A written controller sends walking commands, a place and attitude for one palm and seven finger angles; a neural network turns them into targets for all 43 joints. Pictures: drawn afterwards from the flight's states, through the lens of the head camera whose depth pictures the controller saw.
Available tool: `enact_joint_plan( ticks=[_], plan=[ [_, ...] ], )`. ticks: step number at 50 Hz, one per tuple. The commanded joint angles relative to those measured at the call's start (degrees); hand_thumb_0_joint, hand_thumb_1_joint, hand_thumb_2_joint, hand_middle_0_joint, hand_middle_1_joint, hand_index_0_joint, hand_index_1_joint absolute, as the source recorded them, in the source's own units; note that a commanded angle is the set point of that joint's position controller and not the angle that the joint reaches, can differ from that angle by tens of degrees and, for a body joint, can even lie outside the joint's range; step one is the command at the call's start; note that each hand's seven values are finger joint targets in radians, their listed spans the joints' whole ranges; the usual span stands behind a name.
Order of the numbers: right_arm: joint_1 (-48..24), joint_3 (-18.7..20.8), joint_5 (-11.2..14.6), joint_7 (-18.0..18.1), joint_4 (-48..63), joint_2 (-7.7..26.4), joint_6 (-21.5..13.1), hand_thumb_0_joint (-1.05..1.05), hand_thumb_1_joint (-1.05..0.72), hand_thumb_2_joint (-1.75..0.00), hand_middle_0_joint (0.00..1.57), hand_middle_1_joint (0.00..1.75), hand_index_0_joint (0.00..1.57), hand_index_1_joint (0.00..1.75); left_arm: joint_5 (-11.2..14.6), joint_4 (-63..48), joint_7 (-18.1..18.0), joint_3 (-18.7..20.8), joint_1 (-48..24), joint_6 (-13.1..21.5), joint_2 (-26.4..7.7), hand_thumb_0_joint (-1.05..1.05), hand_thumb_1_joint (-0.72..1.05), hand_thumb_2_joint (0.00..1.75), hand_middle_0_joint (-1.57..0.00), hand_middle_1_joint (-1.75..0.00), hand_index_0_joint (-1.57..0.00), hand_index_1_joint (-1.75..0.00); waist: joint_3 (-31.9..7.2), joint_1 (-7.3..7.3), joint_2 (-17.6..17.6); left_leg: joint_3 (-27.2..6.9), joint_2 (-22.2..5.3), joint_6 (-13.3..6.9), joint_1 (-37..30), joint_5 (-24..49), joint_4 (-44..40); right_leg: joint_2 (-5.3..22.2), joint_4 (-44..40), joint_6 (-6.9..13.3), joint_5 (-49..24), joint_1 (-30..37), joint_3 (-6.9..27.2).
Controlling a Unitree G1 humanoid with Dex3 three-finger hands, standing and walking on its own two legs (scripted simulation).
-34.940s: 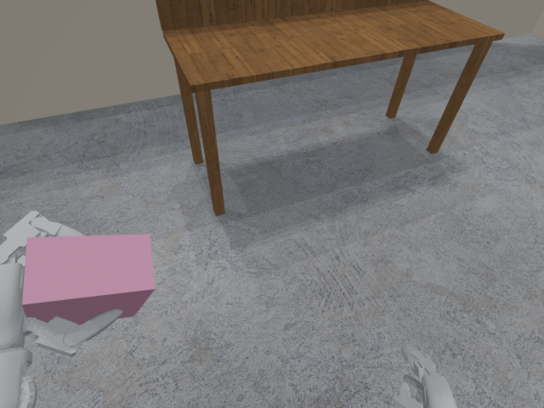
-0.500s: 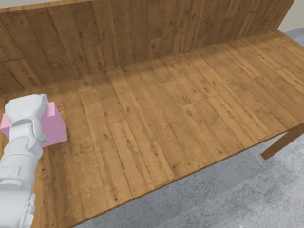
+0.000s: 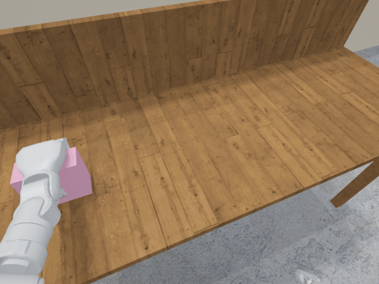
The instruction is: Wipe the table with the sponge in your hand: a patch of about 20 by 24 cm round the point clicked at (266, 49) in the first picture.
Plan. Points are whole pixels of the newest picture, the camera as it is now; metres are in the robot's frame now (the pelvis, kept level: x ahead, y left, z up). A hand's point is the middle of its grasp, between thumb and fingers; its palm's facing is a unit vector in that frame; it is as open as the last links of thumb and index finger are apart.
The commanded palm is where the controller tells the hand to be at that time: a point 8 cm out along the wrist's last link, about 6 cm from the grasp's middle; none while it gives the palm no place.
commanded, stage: wipe back along the first lane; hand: left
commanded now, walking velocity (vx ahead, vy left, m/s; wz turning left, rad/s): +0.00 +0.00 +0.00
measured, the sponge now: (58, 183) +0.33 +0.34 -0.02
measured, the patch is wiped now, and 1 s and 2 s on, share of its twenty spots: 0.95 0.95 0.95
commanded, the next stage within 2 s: lift the sponge slowly off the table in 0.86 s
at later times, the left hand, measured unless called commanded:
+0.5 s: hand (53, 193) +0.29 +0.31 +0.02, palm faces -0.05 -0.05 -1.00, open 10.5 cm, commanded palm +0.25 +0.29 +0.06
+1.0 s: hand (55, 215) +0.24 +0.29 +0.02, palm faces -0.03 -0.06 -1.00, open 10.5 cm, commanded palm +0.21 +0.28 +0.06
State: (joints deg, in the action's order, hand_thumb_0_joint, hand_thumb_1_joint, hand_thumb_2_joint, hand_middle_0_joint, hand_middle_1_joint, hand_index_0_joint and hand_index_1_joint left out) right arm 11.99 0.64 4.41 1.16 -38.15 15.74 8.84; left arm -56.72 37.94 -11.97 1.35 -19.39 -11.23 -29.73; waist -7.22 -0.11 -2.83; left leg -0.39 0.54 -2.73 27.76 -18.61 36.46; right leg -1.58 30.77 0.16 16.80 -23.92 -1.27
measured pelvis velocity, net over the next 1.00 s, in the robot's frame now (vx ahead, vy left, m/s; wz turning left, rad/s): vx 0.00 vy -0.01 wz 0.00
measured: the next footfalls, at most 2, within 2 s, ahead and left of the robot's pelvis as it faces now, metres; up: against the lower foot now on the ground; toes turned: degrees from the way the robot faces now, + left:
none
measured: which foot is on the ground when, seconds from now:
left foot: down 0.00-1.00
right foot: down 0.00-1.00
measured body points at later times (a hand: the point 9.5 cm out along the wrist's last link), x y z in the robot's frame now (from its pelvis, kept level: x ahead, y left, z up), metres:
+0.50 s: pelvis +0.01 +0.00 +0.00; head +0.02 -0.01 +0.45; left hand +0.29 +0.31 +0.08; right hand +0.20 -0.23 -0.10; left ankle -0.01 +0.09 -0.73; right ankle -0.02 -0.13 -0.73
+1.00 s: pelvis +0.00 -0.01 +0.00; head +0.00 -0.03 +0.45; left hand +0.24 +0.29 +0.08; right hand +0.21 -0.24 -0.09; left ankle -0.01 +0.09 -0.73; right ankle -0.02 -0.13 -0.73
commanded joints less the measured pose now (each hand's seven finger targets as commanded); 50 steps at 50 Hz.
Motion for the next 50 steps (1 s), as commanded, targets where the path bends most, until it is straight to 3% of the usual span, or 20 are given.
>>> enact_joint_plan(
  ticks=[1,8,12,13,16,18,19,22,23,28,30,33,35,38,42,43,44,47,48,50],
  plan=[
    [-4.76,2.69,0.19,0.54,7.83,8.29,-2.28,0.00,-0.90,-0.90,0.20,0.30,0.20,0.30,-0.04,-5.13,1.49,0.69,-3.81,-1.58,-8.60,0.00,0.10,1.30,-1.20,-1.60,-1.20,-1.60,-9.40,1.10,2.78,-2.49,-0.01,-0.06,-8.11,18.18,-4.27,-0.99,-2.81,3.85,-15.84,5.49,-0.85],
    [-7.30,2.38,0.20,0.67,8.67,7.91,-3.07,0.00,-0.90,-0.90,0.20,0.30,0.20,0.30,1.02,-10.82,1.97,1.58,2.36,-2.69,-7.66,0.00,0.10,1.30,-1.20,-1.60,-1.20,-1.60,-9.76,2.58,1.97,-2.45,-0.01,0.10,-9.78,20.58,-4.94,-0.79,-2.92,4.08,-18.43,7.96,-0.39],
    [-8.07,2.35,0.04,0.24,9.34,7.36,-3.56,0.00,-0.90,-0.90,0.20,0.30,0.20,0.30,1.00,-14.00,2.01,-1.85,5.56,-3.53,-3.31,0.00,0.10,1.30,-1.20,-1.60,-1.20,-1.60,-8.46,2.18,2.15,-2.80,-0.14,0.29,-10.90,22.00,-4.68,-0.94,-2.70,3.93,-18.64,7.04,-1.06],
    [-8.70,2.35,0.06,0.30,9.54,7.41,-3.73,0.00,-0.90,-0.90,0.20,0.30,0.20,0.30,1.61,-15.44,1.89,0.11,7.08,-3.56,-4.68,0.00,0.10,1.30,-1.20,-1.60,-1.20,-1.60,-9.20,2.91,1.92,-3.00,-0.24,0.26,-11.17,22.71,-4.91,-0.91,-2.73,4.06,-19.21,8.02,-0.70],
    [-9.03,2.19,-0.04,0.34,9.62,7.19,-3.82,0.00,-0.90,-0.90,0.20,0.30,0.20,0.30,1.28,-16.76,1.88,-2.83,6.05,-4.67,-2.02,0.00,0.10,1.30,-1.20,-1.60,-1.20,-1.60,-7.65,2.08,2.93,-3.13,-0.16,0.34,-11.42,20.98,-5.13,-1.04,-2.92,3.84,-17.81,6.90,-1.28],
    [-9.65,2.19,-0.08,0.57,9.34,7.47,-3.95,0.00,-0.90,-0.90,0.20,0.30,0.20,0.30,1.74,-17.38,1.54,0.51,7.78,-4.92,-5.08,0.00,0.10,1.30,-1.20,-1.60,-1.20,-1.60,-7.76,2.95,2.67,-3.11,-0.10,0.38,-11.25,20.61,-5.34,-0.98,-2.98,4.13,-18.05,8.05,-0.58],
    [-9.48,2.05,-0.14,0.63,9.91,7.09,-3.98,0.00,-0.90,-0.90,0.20,0.30,0.20,0.30,1.85,-18.45,1.80,-2.00,8.74,-5.11,-2.29,0.00,0.10,1.30,-1.20,-1.60,-1.20,-1.60,-9.09,2.85,3.11,-2.96,0.27,0.24,-11.64,21.17,-5.19,-0.91,-2.80,3.93,-19.11,9.11,-1.20],
    [-10.31,1.88,-0.16,0.52,10.00,6.71,-4.25,0.00,-0.90,-0.90,0.20,0.30,0.20,0.30,1.76,-19.58,1.93,-2.58,11.26,-5.47,-1.28,0.00,0.10,1.30,-1.20,-1.60,-1.20,-1.60,-8.01,2.94,3.48,-2.75,0.18,0.39,-11.62,21.89,-5.26,-0.75,-2.77,3.81,-20.27,9.30,-1.02],
    [-10.60,1.94,-0.16,0.56,9.69,7.06,-4.33,0.00,-0.90,-0.90,0.20,0.30,0.20,0.30,1.99,-20.35,1.84,-0.68,11.29,-5.41,-3.23,0.00,0.10,1.30,-1.20,-1.60,-1.20,-1.60,-7.99,3.12,3.09,-3.04,0.03,0.41,-11.75,21.85,-5.40,-0.83,-2.83,4.01,-20.24,9.50,-0.51],
    [-11.62,1.75,-0.40,0.51,9.94,6.84,-4.74,0.00,-0.90,-0.90,0.20,0.30,0.20,0.30,2.32,-23.17,1.83,-0.50,14.68,-5.59,-2.87,0.00,0.10,1.30,-1.20,-1.60,-1.20,-1.60,-7.19,3.55,3.01,-3.00,0.18,0.38,-11.80,21.43,-5.79,-0.79,-3.05,4.01,-20.88,10.37,-0.12],
    [-11.76,1.67,-0.35,0.39,10.46,6.18,-4.99,0.00,-0.90,-0.90,0.20,0.30,0.20,0.30,2.28,-24.36,1.87,-3.03,15.85,-5.94,0.15,0.00,0.10,1.30,-1.20,-1.60,-1.20,-1.60,-6.96,3.36,2.83,-2.83,0.24,0.34,-12.15,21.46,-5.72,-0.68,-2.99,3.79,-20.61,10.21,-0.83],
    [-12.43,1.71,-0.43,0.50,10.13,6.58,-5.10,0.00,-0.90,-0.90,0.20,0.30,0.20,0.30,2.46,-25.17,1.63,-1.33,16.56,-6.22,-1.57,0.00,0.10,1.30,-1.20,-1.60,-1.20,-1.60,-5.96,3.63,3.14,-2.96,0.14,0.34,-11.86,19.89,-6.21,-0.83,-3.31,4.00,-19.29,10.03,-0.21],
    [-12.62,1.63,-0.40,0.39,10.52,5.98,-5.27,0.00,-0.90,-0.90,0.20,0.30,0.20,0.30,2.05,-25.96,1.80,-4.43,16.82,-6.53,1.63,0.00,0.10,1.30,-1.20,-1.60,-1.20,-1.60,-5.99,3.34,2.56,-2.95,0.21,0.38,-12.32,20.38,-5.99,-0.80,-3.10,3.91,-19.09,9.63,-0.60],
    [-13.10,1.77,-0.52,0.40,10.25,6.44,-5.48,0.00,-0.90,-0.90,0.20,0.30,0.20,0.30,2.69,-26.74,1.44,-1.37,20.14,-6.48,-0.88,0.00,0.10,1.30,-1.20,-1.60,-1.20,-1.60,-6.89,4.18,4.02,-2.94,0.16,0.39,-12.17,20.11,-6.20,-0.79,-3.10,4.05,-20.35,11.19,0.22],
    [-13.74,1.59,-0.54,0.03,11.10,5.73,-5.89,0.00,-0.90,-0.90,0.20,0.30,0.20,0.30,3.33,-29.59,1.25,-2.56,26.05,-6.38,1.33,0.00,0.10,1.30,-1.20,-1.60,-1.20,-1.60,-6.87,4.63,4.19,-2.45,0.38,0.42,-12.00,21.06,-5.97,-0.37,-2.75,3.70,-23.48,12.56,0.12],
    [-13.98,1.70,-0.65,0.18,10.53,6.24,-5.78,0.00,-0.90,-0.90,0.20,0.30,0.20,0.30,3.36,-29.95,0.93,-0.18,25.09,-6.33,-1.27,0.00,0.10,1.30,-1.20,-1.60,-1.20,-1.60,-6.55,4.64,4.25,-2.65,0.28,0.45,-11.88,20.48,-6.11,-0.58,-2.71,3.95,-23.17,12.50,0.81],
    [-14.14,1.60,-0.65,0.25,11.18,5.83,-5.73,0.00,-0.90,-0.90,0.20,0.30,0.20,0.30,3.49,-31.05,1.03,-2.37,25.47,-6.64,1.21,0.00,0.10,1.30,-1.20,-1.60,-1.20,-1.60,-6.15,4.53,4.34,-2.28,0.69,0.22,-11.80,19.63,-6.04,-0.46,-3.01,3.65,-23.13,12.61,0.12],
    [-15.07,1.49,-0.49,0.33,11.09,5.59,-5.82,0.00,-0.90,-0.90,0.20,0.30,0.20,0.30,3.87,-31.82,0.68,-3.04,26.68,-7.23,2.40,0.00,0.10,1.30,-1.20,-1.60,-1.20,-1.60,-3.34,4.45,4.79,-2.25,0.38,0.38,-11.23,17.38,-6.92,-0.59,-3.67,3.59,-19.63,11.06,0.36],
    [-15.23,1.61,-0.52,0.52,10.56,6.08,-5.77,0.00,-0.90,-0.90,0.20,0.30,0.20,0.30,3.59,-32.37,0.32,-1.04,23.67,-7.27,-0.35,0.00,0.10,1.30,-1.20,-1.60,-1.20,-1.60,-2.95,4.29,3.78,-2.65,0.19,0.40,-11.33,16.52,-7.27,-0.87,-3.78,3.93,-17.78,10.39,0.92],
    [-15.57,1.54,-0.54,0.79,11.08,5.34,-6.02,0.00,-0.90,-0.90,0.20,0.30,0.20,0.30,3.16,-33.59,0.22,-3.18,22.82,-7.79,1.75,0.00,0.10,1.30,-1.20,-1.60,-1.20,-1.60,-3.89,4.44,3.23,-2.68,0.37,0.19,-12.36,16.12,-7.56,-0.78,-4.00,3.76,-15.88,10.67,0.16]
  ],
)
